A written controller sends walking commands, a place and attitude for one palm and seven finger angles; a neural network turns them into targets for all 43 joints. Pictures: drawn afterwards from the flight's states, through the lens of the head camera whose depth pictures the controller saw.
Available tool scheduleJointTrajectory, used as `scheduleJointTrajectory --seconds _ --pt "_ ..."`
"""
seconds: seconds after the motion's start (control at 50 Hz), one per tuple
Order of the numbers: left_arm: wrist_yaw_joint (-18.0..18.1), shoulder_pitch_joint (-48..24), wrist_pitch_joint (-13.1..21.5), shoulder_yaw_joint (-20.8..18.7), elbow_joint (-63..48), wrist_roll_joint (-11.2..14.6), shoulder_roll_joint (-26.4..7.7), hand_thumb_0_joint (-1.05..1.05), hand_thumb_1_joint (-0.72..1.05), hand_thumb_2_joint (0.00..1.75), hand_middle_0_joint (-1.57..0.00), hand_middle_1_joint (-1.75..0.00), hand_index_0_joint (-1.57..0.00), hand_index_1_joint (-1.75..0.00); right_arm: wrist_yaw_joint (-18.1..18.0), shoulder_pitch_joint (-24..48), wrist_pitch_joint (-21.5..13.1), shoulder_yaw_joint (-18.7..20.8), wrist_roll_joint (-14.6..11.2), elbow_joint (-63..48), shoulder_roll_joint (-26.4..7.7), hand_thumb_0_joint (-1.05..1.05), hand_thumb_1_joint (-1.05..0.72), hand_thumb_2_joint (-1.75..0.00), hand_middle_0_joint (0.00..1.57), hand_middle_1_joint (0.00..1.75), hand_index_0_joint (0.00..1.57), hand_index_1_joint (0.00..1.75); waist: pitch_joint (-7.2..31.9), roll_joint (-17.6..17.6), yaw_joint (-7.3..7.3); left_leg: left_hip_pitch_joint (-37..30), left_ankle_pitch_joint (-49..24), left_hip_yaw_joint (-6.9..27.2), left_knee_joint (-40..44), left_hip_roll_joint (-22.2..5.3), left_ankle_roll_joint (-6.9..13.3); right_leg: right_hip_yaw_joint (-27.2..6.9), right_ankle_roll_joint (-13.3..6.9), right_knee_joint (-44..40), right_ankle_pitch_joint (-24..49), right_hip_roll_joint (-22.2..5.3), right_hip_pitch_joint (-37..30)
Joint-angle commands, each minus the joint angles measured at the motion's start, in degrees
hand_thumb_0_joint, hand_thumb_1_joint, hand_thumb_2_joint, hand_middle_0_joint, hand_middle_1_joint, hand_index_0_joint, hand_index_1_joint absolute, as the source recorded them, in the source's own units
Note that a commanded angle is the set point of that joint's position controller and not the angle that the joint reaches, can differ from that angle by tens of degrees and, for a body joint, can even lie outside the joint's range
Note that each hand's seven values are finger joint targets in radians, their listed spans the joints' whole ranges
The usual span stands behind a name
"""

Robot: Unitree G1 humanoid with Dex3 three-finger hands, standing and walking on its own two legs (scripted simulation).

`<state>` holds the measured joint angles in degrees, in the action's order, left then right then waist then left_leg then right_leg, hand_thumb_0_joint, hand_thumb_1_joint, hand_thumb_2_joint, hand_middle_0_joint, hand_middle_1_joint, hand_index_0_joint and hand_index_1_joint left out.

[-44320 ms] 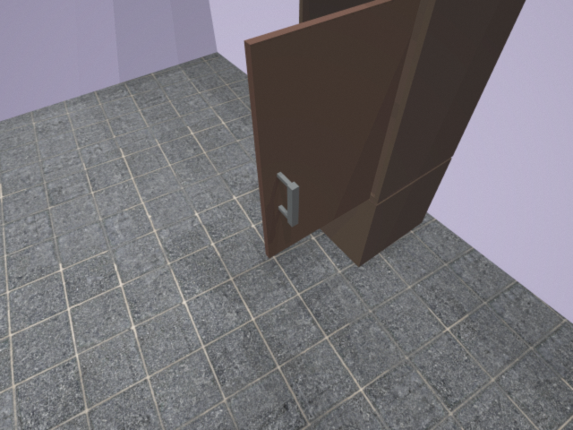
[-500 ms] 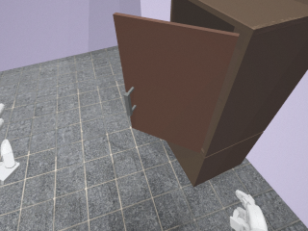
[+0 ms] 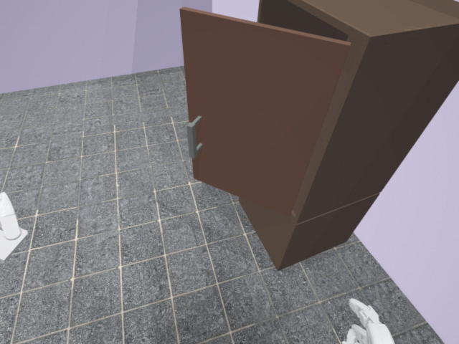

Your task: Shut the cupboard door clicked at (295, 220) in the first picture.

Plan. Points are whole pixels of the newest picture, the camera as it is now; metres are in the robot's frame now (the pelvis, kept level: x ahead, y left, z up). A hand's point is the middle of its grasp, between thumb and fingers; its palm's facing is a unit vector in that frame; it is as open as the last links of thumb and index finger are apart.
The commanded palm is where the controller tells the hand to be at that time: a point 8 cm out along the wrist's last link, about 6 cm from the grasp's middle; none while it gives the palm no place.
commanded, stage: step back with the hand held close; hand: left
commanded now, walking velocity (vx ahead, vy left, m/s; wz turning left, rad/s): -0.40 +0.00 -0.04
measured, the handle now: (195, 137) +0.71 +0.14 -0.08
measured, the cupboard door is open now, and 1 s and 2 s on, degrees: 41 41 41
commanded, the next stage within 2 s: stop stepping back and stand still in 0.94 s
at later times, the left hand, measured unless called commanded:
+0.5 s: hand out of the picture +0.14 +0.27 +0.19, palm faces +0.47 -0.78 -0.41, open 7.4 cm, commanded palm +0.07 +0.32 +0.19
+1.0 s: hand out of the picture +0.07 +0.29 +0.20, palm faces +0.45 -0.80 -0.40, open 7.4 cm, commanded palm -0.01 +0.33 +0.19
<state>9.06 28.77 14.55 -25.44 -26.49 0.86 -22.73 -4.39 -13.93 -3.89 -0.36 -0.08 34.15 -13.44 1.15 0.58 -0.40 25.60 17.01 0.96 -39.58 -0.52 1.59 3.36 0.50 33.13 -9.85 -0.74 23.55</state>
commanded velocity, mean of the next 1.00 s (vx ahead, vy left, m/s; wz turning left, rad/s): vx -0.40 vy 0.00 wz -0.11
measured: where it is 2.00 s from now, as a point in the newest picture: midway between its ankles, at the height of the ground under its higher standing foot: outside the picture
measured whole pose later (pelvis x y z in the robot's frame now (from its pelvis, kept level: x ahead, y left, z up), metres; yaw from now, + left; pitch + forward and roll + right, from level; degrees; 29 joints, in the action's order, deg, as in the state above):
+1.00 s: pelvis -0.14 +0.02 +0.00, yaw +2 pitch +0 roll -5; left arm 6.2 23.6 14.8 -26.4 -25.0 3.9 -26.6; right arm -3.6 -8.2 -4.1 0.0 0.8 36.5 -8.8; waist 1.9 1.5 -2.4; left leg 29.9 -3.0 -5.7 -23.3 -5.5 2.3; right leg -0.8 -1.3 35.8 -29.0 4.8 13.1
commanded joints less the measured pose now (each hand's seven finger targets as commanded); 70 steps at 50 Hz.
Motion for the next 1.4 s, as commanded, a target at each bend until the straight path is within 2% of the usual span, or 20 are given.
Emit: scheduleJointTrajectory --seconds 0.0,0.18,0.28,0.36,0.44,0.52,0.54,0.68,0.74,0.8,0.86,0.92,0.98,1.02,1.06,1.14,1.16,1.2,1.22,1.38 --pt "1.85 -1.28 3.50 -7.13 -11.90 1.23 -12.72 0.00 0.90 0.90 -0.20 -0.30 -0.20 -0.30 -0.32 5.97 -2.72 3.03 0.00 -8.61 -6.63 0.00 -0.90 -0.90 0.20 0.30 0.20 0.30 3.89 -2.49 -0.08 7.22 9.91 1.81 9.86 -0.75 0.44 -11.04 -2.50 -12.19 -14.05 -6.19 -7.57" --pt "0.84 1.03 4.95 -9.71 -12.39 -0.05 -12.28 0.00 0.90 0.90 -0.20 -0.30 -0.20 -0.30 -1.31 7.90 -4.69 4.10 -0.25 -9.78 -8.39 0.00 -0.90 -0.90 0.20 0.30 0.20 0.30 5.72 10.88 0.99 29.69 22.63 12.40 26.14 -11.89 6.74 -5.26 1.30 12.36 3.79 5.96 -31.58" --pt "-0.19 -1.39 5.46 -7.38 -14.38 1.00 -11.41 0.00 0.90 0.90 -0.20 -0.30 -0.20 -0.30 -0.74 6.21 -6.01 3.90 0.18 -7.56 -7.15 0.00 -0.90 -0.90 0.20 0.30 0.20 0.30 8.59 3.61 -0.01 15.59 6.54 5.40 14.54 -6.09 3.10 -12.38 -0.82 3.89 12.93 1.13 -21.05" --pt "0.84 -3.18 4.78 -8.22 -14.73 0.99 -14.65 0.00 0.90 0.90 -0.20 -0.30 -0.20 -0.30 -0.12 6.38 -4.98 4.05 0.54 -6.76 -5.99 0.00 -0.90 -0.90 0.20 0.30 0.20 0.30 6.21 -4.05 -0.32 3.19 9.58 -0.24 1.90 0.69 -1.21 -22.90 -5.04 -14.15 -9.96 -8.78 -2.32" --pt "1.80 -2.35 3.56 -7.17 -13.27 1.46 -14.08 0.00 0.90 0.90 -0.20 -0.30 -0.20 -0.30 -0.22 6.58 -2.33 3.45 0.01 -6.50 -4.92 0.00 -0.90 -0.90 0.20 0.30 0.20 0.30 5.03 -5.75 -1.34 -8.29 4.56 -0.02 2.30 1.05 -1.44 -14.86 -4.08 -16.70 -15.89 -7.73 9.56" --pt "1.22 -1.77 4.87 -8.90 -14.74 1.28 -12.49 0.00 0.90 0.90 -0.20 -0.30 -0.20 -0.30 -1.52 8.20 -3.76 3.96 -0.19 -8.69 -7.32 0.00 -0.90 -0.90 0.20 0.30 0.20 0.30 6.10 17.37 -0.31 16.37 29.22 19.66 33.62 -16.37 5.97 -3.07 1.34 15.06 -11.00 8.55 -15.13" --pt "0.69 -3.11 4.87 -9.59 -15.88 1.42 -13.49 0.00 0.90 0.90 -0.20 -0.30 -0.20 -0.30 -1.53 8.77 -4.56 4.38 0.19 -8.57 -6.57 0.00 -0.90 -0.90 0.20 0.30 0.20 0.30 7.58 16.34 0.28 17.26 27.05 20.43 34.82 -18.99 6.68 -3.98 1.03 22.48 -12.55 8.64 -17.43" --pt "0.14 0.36 3.76 -5.03 -14.53 4.00 -10.78 0.00 0.90 0.90 -0.20 -0.30 -0.20 -0.30 0.70 8.72 -6.60 3.75 0.49 -5.60 -4.69 0.00 -0.90 -0.90 0.20 0.30 0.20 0.30 8.18 13.25 0.51 -4.08 10.22 3.54 26.32 -15.94 -0.93 -2.59 -2.29 -3.25 -19.62 2.95 -9.54" --pt "1.08 -7.75 4.94 -6.08 -15.56 2.32 -14.50 0.00 0.90 0.90 -0.20 -0.30 -0.20 -0.30 0.45 7.21 -5.26 2.68 1.52 -4.06 -3.61 0.00 -0.90 -0.90 0.20 0.30 0.20 0.30 5.84 -2.99 -0.83 -17.08 -1.16 -4.45 4.85 -6.84 -5.48 -22.48 -8.35 -20.41 -11.51 -10.53 9.30" --pt "1.06 -15.77 3.40 -3.16 -15.85 0.92 -14.38 0.00 0.90 0.90 -0.20 -0.30 -0.20 -0.30 -0.65 8.21 -5.88 3.38 0.20 -3.77 -3.93 0.00 -0.90 -0.90 0.20 0.30 0.20 0.30 6.24 -9.73 -1.60 -22.83 -9.75 -6.35 4.24 -2.55 -4.21 -13.37 -3.42 -15.35 4.27 -6.71 11.42" --pt "-0.38 -13.40 2.44 -5.32 -12.38 1.70 -14.62 0.00 0.90 0.90 -0.20 -0.30 -0.20 -0.30 -1.50 10.18 -4.57 3.43 -0.45 -4.80 -4.87 0.00 -0.90 -0.90 0.20 0.30 0.20 0.30 4.97 5.51 -0.77 -19.80 -15.71 -1.22 19.12 -8.37 -2.31 -3.90 1.14 -6.99 -3.77 3.74 4.66" --pt "-2.01 -2.69 3.47 -9.40 -7.06 3.69 -13.16 0.00 0.90 0.90 -0.20 -0.30 -0.20 -0.30 -0.28 10.46 -3.08 4.63 1.14 -6.77 -6.73 0.00 -0.90 -0.90 0.20 0.30 0.20 0.30 7.10 17.82 0.38 3.42 26.63 10.50 40.00 -18.87 -3.55 -0.99 -2.28 7.58 -22.32 9.29 -15.89" --pt "-2.51 4.53 3.46 -8.98 -11.82 5.05 -13.16 0.00 0.90 0.90 -0.20 -0.30 -0.20 -0.30 1.30 10.97 -2.14 4.14 0.41 -8.87 -3.90 0.00 -0.90 -0.90 0.20 0.30 0.20 0.30 11.86 10.22 1.87 -1.10 12.70 -2.50 24.24 -10.99 -5.13 -2.26 -4.55 -2.87 -20.75 4.33 -14.23" --pt "-1.18 1.95 3.43 -9.21 -19.09 3.61 -16.53 0.00 0.90 0.90 -0.20 -0.30 -0.20 -0.30 1.76 8.81 -2.58 3.48 -0.29 -8.34 -2.88 0.00 -0.90 -0.90 0.20 0.30 0.20 0.30 8.18 -7.68 0.68 -12.14 3.29 -8.83 -4.72 0.19 -6.34 -24.44 -8.44 -24.94 -27.42 -13.12 10.61" --pt "0.50 0.23 1.32 -10.34 -18.45 1.79 -17.81 0.00 0.90 0.90 -0.20 -0.30 -0.20 -0.30 1.68 6.52 -2.45 3.66 1.33 -6.77 -4.45 0.00 -0.90 -0.90 0.20 0.30 0.20 0.30 3.02 -13.85 1.22 -5.76 8.57 -0.92 -25.48 0.59 -5.02 -29.22 -14.12 -26.94 -31.39 -19.84 18.41" --pt "1.98 -12.02 0.31 -3.58 -11.38 1.02 -11.66 0.00 0.90 0.90 -0.20 -0.30 -0.20 -0.30 -1.36 3.94 -3.42 2.69 -0.05 -4.50 -6.84 0.00 -0.90 -0.90 0.20 0.30 0.20 0.30 -1.02 6.17 -2.01 -8.90 -1.23 0.14 13.98 -2.78 -2.48 -5.97 -2.53 -4.23 -10.34 -3.25 2.82" --pt "2.09 -14.89 0.58 -3.91 -12.27 0.88 -12.80 0.00 0.90 0.90 -0.20 -0.30 -0.20 -0.30 -2.04 4.14 -4.83 3.22 -0.38 -4.89 -8.33 0.00 -0.90 -0.90 0.20 0.30 0.20 0.30 0.00 12.72 -1.01 -5.81 1.88 8.69 22.16 -9.22 -0.66 -3.01 -0.11 2.14 -13.68 0.01 -1.07" --pt "1.63 -9.29 1.22 -3.60 -7.69 1.10 -10.50 0.00 0.90 0.90 -0.20 -0.30 -0.20 -0.30 -2.11 4.22 -6.62 3.61 -1.14 -5.42 -7.56 0.00 -0.90 -0.90 0.20 0.30 0.20 0.30 4.24 12.29 -0.45 -2.55 30.21 17.94 31.92 -14.78 1.33 -3.49 0.50 9.65 -18.18 4.65 -7.01" --pt "1.42 -7.77 0.46 -5.28 -10.42 1.05 -10.71 0.00 0.90 0.90 -0.20 -0.30 -0.20 -0.30 -1.77 4.37 -6.41 3.32 -0.46 -5.86 -7.36 0.00 -0.90 -0.90 0.20 0.30 0.20 0.30 2.70 20.53 -0.90 0.32 36.54 22.06 36.65 -15.52 0.88 -3.47 0.85 15.58 -18.35 5.60 -5.78" --pt "0.87 6.09 -2.88 -5.59 -16.20 1.84 -12.00 0.00 0.90 0.90 -0.20 -0.30 -0.20 -0.30 0.84 5.06 -4.20 1.82 1.27 -6.80 -4.78 0.00 -0.90 -0.90 0.20 0.30 0.20 0.30 4.75 10.31 -0.63 1.38 15.22 2.84 25.80 -6.51 -3.11 0.75 -3.24 -12.19 -12.84 3.51 -22.93"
